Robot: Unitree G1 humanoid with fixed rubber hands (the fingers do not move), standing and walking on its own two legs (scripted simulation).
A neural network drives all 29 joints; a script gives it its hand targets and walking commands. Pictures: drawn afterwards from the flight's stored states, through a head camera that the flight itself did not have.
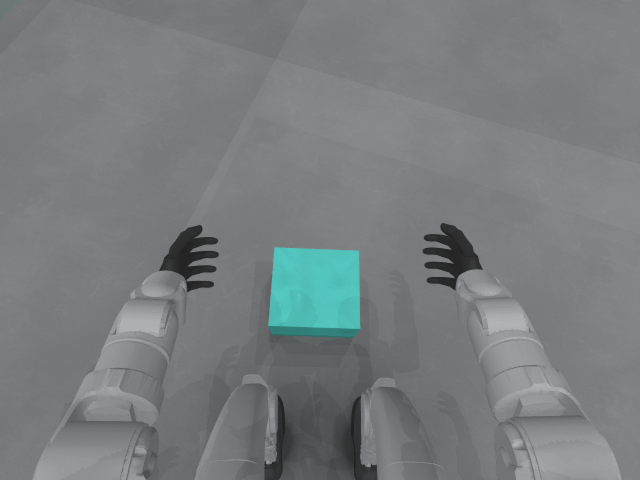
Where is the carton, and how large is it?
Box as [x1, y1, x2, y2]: [268, 247, 359, 337]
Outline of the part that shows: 274,247 268,323 272,334 353,337 359,329 358,251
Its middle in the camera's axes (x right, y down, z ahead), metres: -0.02 +0.16 +1.08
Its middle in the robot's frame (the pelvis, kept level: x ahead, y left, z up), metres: +0.49 +0.00 -0.62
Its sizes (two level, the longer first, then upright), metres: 0.230 0.211 0.141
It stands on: the floor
